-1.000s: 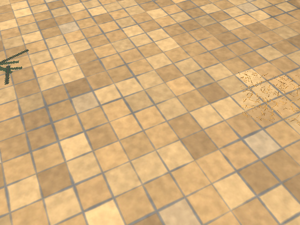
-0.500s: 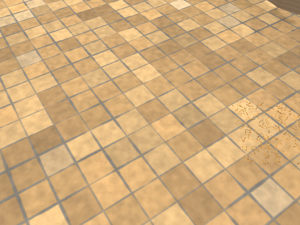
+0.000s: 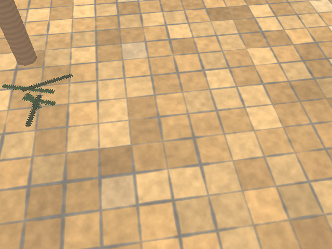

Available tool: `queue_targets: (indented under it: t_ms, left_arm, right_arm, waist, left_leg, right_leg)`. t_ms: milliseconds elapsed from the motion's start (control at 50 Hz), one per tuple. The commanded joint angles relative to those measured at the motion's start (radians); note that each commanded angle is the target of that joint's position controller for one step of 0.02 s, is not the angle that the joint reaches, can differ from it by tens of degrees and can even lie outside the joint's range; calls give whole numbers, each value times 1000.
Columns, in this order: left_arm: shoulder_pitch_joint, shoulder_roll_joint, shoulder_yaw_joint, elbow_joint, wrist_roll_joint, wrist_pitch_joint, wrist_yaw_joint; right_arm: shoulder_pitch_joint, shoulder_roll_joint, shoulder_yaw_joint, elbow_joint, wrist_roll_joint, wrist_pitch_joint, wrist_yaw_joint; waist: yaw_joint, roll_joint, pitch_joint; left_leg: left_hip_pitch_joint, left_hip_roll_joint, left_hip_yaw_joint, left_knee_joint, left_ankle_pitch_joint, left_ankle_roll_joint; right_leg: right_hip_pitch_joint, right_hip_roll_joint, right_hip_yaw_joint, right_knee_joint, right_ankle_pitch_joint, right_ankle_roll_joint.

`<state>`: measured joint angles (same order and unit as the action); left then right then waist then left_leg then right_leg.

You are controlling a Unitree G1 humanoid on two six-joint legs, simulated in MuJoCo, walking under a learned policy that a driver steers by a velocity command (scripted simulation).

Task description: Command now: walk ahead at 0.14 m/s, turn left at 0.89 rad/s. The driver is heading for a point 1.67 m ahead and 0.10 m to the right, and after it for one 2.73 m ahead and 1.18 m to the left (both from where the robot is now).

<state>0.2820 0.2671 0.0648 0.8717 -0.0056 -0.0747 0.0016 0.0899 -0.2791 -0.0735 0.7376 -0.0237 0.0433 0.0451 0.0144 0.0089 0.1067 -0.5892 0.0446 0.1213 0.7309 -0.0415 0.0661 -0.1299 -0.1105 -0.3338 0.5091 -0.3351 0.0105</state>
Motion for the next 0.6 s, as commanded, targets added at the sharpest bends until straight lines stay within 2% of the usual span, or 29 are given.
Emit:
queue_targets:
  t_ms: [20,40,60,80,100,120,140,160,180,200,240,280,380,460,500,540,560,580,600]
  left_arm:
    - [-98,149,39,-108,-12,9,-1]
    - [-85,155,43,-112,-17,29,-4]
    - [-65,162,46,-118,-14,49,-11]
    - [-10,98,33,-149,14,65,-21]
    - [58,74,22,-204,31,91,-11]
    - [35,91,13,-194,45,95,3]
    - [-51,107,17,-206,37,92,11]
    - [-112,102,17,-209,35,87,21]
    - [-113,109,19,-213,41,91,27]
    - [-89,112,20,-196,45,103,30]
    - [-64,82,13,-184,36,119,27]
    - [-76,60,6,-193,26,123,26]
    - [-113,64,5,-208,25,130,23]
    - [-89,67,4,-206,15,122,20]
    - [-49,67,4,-199,11,115,22]
    - [23,53,0,-178,18,102,29]
    - [8,91,3,-187,31,92,36]
    - [-43,165,13,-217,45,85,36]
    - [-85,153,10,-215,45,80,28]
  right_arm:
    - [127,-68,-25,-33,-8,6,-3]
    - [185,-76,-34,-23,-11,-3,-13]
    - [291,-103,-49,9,-20,-19,-31]
    - [239,-234,-73,-8,-11,-28,-49]
    - [241,-338,-101,-52,17,-23,-36]
    - [216,-311,-103,-85,28,-17,-34]
    - [177,-249,-89,-86,18,-9,-42]
    - [128,-192,-71,-79,13,-2,-45]
    - [104,-157,-62,-84,18,-1,-50]
    - [91,-125,-53,-89,17,-3,-51]
    - [116,-126,-51,-86,11,-14,-42]
    - [146,-142,-54,-77,6,-18,-38]
    - [143,-130,-43,-78,-4,-6,-33]
    - [127,-123,-34,-72,-11,0,-26]
    - [123,-119,-29,-63,-8,2,-26]
    - [111,-110,-22,-54,11,3,-36]
    - [126,-75,-11,-54,16,-2,-43]
    - [128,-35,2,-66,30,-8,-45]
    - [86,-80,-10,-67,8,-12,-43]
  waist:
    - [-82,-110,-132]
    - [-101,-88,-152]
    - [-146,-1,-185]
    - [-64,250,-127]
    - [-35,263,-314]
    - [-54,123,-336]
    - [-60,62,-239]
    - [-35,30,-153]
    - [-18,63,-142]
    - [-9,58,-163]
    - [-10,4,-217]
    - [-23,1,-235]
    - [-51,72,-201]
    - [-53,100,-174]
    - [-42,105,-169]
    - [0,85,-158]
    - [-16,3,-143]
    - [-38,-150,-135]
    - [-26,-191,-79]
  left_leg:
    - [264,-36,26,-37,-90,39]
    - [316,-63,29,-86,-123,57]
    - [436,-76,-43,-178,-53,89]
    - [462,135,-407,-242,461,146]
    - [634,287,-833,-343,466,354]
    - [626,310,-852,-441,128,355]
    - [533,251,-761,-453,-85,322]
    - [439,180,-659,-465,-144,263]
    - [384,134,-589,-455,-87,224]
    - [360,114,-532,-442,-10,200]
    - [359,100,-488,-412,157,186]
    - [373,102,-482,-411,170,181]
    - [347,85,-509,-466,-155,157]
    - [325,83,-535,-466,-209,147]
    - [327,86,-554,-449,-183,134]
    - [273,52,-540,-407,-194,81]
    - [225,0,-495,-345,-260,29]
    - [142,-131,-352,-217,-342,-22]
    - [196,-185,-255,-82,-406,-37]
  right_leg:
    - [-62,-252,52,44,617,-61]
    - [-51,-245,41,186,603,-49]
    - [-115,-203,37,419,478,-13]
    - [-327,-57,31,699,-261,43]
    - [-515,99,256,911,-457,94]
    - [-563,54,358,901,-392,93]
    - [-562,44,383,849,-293,76]
    - [-546,23,398,749,-201,59]
    - [-490,16,400,674,-149,50]
    - [-433,20,389,648,-114,43]
    - [-371,44,376,602,-103,33]
    - [-362,54,375,539,-94,28]
    - [-332,77,371,403,-53,14]
    - [-245,111,348,266,-86,-10]
    - [-182,129,335,151,-82,-29]
    - [-44,137,326,-102,40,-61]
    - [-12,37,442,-211,20,-86]
    - [-24,-160,697,-311,-42,-162]
    - [-171,-244,758,-328,84,-224]
